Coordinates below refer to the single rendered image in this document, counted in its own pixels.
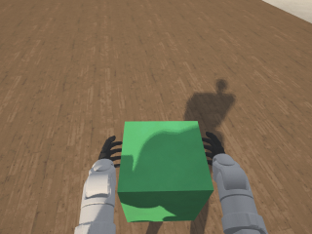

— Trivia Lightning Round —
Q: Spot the robot left hand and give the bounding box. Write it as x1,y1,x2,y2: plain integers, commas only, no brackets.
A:
98,136,123,168

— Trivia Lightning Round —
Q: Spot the robot right hand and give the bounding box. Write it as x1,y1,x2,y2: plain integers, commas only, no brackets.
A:
202,132,225,166

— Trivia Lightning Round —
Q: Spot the robot left forearm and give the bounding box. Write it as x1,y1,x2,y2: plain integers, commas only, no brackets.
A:
74,158,116,234

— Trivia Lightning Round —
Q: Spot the carton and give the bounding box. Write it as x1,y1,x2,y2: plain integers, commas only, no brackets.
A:
117,121,214,222

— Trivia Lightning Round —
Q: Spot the robot right forearm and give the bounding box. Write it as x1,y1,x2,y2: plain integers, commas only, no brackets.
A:
212,153,268,234

